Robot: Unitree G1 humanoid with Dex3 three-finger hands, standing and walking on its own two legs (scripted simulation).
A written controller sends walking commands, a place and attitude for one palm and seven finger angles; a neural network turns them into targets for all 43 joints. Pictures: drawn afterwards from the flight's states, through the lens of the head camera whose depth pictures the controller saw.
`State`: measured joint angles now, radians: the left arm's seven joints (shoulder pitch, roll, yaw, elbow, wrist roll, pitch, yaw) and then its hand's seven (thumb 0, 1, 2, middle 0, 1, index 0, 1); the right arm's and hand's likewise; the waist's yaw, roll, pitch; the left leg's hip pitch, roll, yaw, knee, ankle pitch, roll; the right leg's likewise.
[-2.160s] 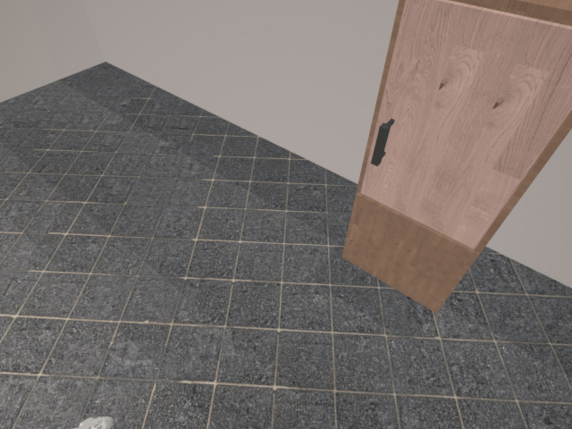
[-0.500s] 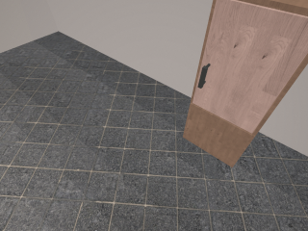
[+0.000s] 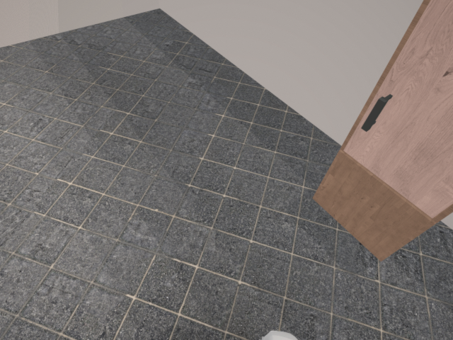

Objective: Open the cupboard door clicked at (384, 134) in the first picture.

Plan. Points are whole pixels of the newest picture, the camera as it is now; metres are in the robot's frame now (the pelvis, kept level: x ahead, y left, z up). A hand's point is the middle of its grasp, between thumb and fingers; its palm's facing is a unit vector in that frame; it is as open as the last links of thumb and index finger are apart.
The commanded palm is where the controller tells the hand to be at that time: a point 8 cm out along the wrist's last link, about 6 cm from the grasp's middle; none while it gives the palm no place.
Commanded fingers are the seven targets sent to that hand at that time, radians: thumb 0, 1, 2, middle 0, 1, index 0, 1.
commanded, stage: walk to a spot facing it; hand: left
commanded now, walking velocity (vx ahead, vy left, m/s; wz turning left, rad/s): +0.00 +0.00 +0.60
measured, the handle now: (377, 112) +0.80 -0.48 -0.10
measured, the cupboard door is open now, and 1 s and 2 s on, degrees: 0 0 0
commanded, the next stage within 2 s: turn to face it in 0.80 s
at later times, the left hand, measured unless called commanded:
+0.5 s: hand out of the picture -0.03 +0.17 -0.16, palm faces +0.33 -0.91 -0.26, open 7.4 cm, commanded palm none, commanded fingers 0.00 0.90 0.90 -0.20 -0.30 -0.20 -0.30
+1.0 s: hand out of the picture +0.03 +0.23 -0.16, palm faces +0.49 -0.84 -0.23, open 7.4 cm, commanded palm none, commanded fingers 0.00 0.90 0.90 -0.20 -0.30 -0.20 -0.30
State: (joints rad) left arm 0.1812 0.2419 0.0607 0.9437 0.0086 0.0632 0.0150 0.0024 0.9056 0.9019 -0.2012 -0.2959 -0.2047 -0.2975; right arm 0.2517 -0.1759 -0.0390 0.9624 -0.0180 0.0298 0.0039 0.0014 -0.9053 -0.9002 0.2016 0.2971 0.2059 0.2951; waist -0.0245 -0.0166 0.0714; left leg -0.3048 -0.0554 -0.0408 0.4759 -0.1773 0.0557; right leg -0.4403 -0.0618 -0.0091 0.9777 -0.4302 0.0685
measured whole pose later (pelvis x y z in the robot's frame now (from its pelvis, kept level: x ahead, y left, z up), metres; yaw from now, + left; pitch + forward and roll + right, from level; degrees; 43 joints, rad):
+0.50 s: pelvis -0.02 -0.04 +0.00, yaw +19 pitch -1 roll +2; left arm 0.24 0.22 0.03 0.89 0.02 0.02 0.02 0.00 0.90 0.90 -0.20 -0.30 -0.21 -0.30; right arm 0.17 -0.27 -0.08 0.93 -0.01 0.09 0.03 0.00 -0.91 -0.90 0.19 0.30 0.20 0.29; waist 0.00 -0.02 0.09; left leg -0.41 0.02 0.02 0.91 -0.42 -0.07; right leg -0.18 -0.13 -0.17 0.55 -0.34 0.01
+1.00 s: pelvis +0.05 +0.02 +0.00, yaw +30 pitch -1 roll +1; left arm 0.19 0.22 0.04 0.94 0.02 0.01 -0.02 0.00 0.91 0.90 -0.20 -0.30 -0.20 -0.30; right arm 0.33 -0.18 -0.03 1.02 -0.02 -0.02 -0.01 0.00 -0.90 -0.90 0.20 0.30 0.21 0.30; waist -0.01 0.00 0.06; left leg -0.05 -0.03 -0.04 0.42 -0.35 0.01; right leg -0.42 -0.08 -0.08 0.68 -0.29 0.06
